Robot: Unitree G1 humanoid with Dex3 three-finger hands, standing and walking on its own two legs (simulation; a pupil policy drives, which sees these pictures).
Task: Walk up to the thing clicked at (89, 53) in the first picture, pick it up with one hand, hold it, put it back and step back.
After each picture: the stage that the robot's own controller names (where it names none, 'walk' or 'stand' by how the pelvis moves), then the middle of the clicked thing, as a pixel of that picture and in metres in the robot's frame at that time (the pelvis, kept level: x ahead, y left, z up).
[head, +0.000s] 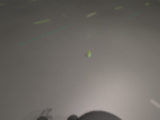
stand; (89, 54) +1.37 +0.05 -0.72
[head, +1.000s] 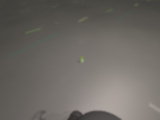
walk; (81, 59) +1.23 +0.28 -0.70
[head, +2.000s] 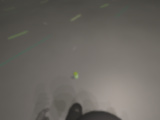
walk; (76, 75) +0.75 +0.30 -0.71
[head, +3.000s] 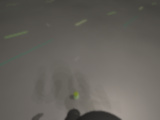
walk; (76, 95) +0.44 +0.19 -0.71
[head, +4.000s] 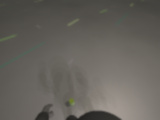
stand; (71, 102) +0.34 +0.21 -0.72
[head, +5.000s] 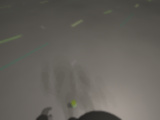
stand; (73, 103) +0.33 +0.19 -0.72
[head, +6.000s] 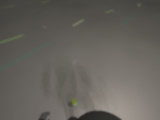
stand; (74, 102) +0.34 +0.19 -0.73
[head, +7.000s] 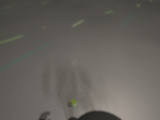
stand; (74, 102) +0.34 +0.20 -0.73
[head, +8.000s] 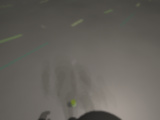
stand; (73, 103) +0.33 +0.20 -0.73
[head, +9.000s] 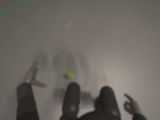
go down; (70, 74) +0.39 +0.20 -0.47
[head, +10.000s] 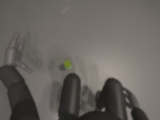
go down; (68, 65) +0.43 +0.21 -0.32
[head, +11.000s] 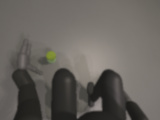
close in; (51, 57) +0.42 +0.24 -0.24
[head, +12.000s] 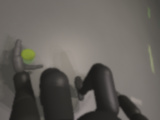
close; (28, 56) +0.41 +0.26 -0.22
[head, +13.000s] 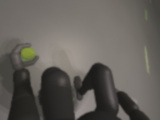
close; (28, 55) +0.41 +0.26 -0.23
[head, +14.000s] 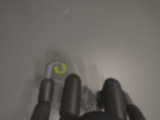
lift; (60, 70) +0.32 +0.22 -0.07
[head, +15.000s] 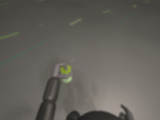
hold; (66, 74) +0.33 +0.18 +0.05
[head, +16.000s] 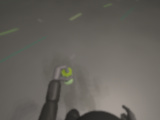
hold; (67, 76) +0.33 +0.17 +0.00
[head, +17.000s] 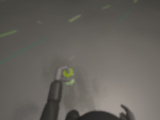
hold; (68, 76) +0.33 +0.17 +0.00
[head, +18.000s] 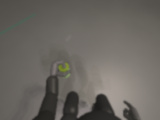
crouch; (64, 70) +0.36 +0.19 -0.06
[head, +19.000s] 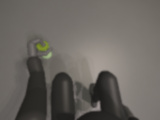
lower; (44, 50) +0.47 +0.27 -0.12
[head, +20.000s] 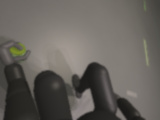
lower; (19, 53) +0.44 +0.27 -0.23
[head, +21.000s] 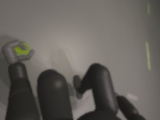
lower; (23, 52) +0.43 +0.27 -0.23
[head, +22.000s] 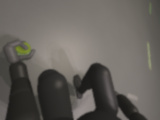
lower; (24, 51) +0.43 +0.27 -0.23
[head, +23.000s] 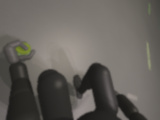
lower; (24, 52) +0.43 +0.27 -0.23
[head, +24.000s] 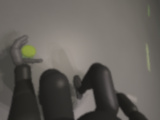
open; (28, 53) +0.42 +0.25 -0.23
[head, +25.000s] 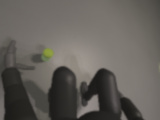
stand; (47, 55) +0.42 +0.24 -0.24
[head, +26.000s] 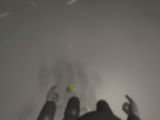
stand; (72, 87) +0.39 +0.18 -0.59
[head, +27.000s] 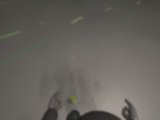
stand; (74, 99) +0.37 +0.18 -0.66
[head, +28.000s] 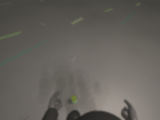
stand; (74, 99) +0.37 +0.18 -0.67
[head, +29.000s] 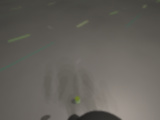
stand; (77, 99) +0.39 +0.17 -0.72
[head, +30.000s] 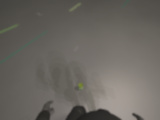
walk; (80, 86) +0.45 +0.13 -0.70
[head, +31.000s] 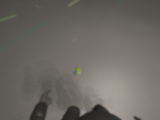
walk; (78, 71) +0.68 +0.15 -0.69
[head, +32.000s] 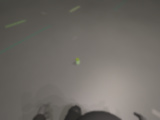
stand; (77, 61) +0.97 +0.27 -0.70
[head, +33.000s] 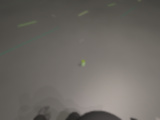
stand; (83, 63) +1.02 +0.17 -0.72
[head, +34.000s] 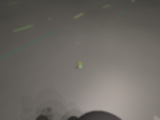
stand; (80, 65) +1.00 +0.21 -0.72
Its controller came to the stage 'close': yes
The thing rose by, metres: 0.71
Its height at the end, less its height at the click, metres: +0.00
